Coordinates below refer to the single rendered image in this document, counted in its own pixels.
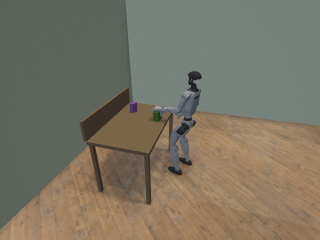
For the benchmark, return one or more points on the table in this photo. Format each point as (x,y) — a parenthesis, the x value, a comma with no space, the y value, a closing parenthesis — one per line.
(112,126)

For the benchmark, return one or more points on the robot left forearm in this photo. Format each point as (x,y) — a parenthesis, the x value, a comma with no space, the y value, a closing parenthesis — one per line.
(169,109)

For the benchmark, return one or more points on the sponge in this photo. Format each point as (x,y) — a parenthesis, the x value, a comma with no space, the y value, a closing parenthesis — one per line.
(156,116)

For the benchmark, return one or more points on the left robot shin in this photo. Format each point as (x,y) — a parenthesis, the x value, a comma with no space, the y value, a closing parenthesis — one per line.
(174,157)

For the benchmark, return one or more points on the right robot hand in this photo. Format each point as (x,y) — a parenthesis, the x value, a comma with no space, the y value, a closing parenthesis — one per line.
(178,115)

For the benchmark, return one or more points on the left robot hand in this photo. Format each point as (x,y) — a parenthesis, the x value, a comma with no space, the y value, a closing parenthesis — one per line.
(157,109)

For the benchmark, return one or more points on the humanoid robot head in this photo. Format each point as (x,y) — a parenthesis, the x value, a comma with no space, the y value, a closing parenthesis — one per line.
(194,75)

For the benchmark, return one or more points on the robot left upper arm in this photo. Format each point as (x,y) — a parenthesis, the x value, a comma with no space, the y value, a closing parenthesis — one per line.
(184,98)

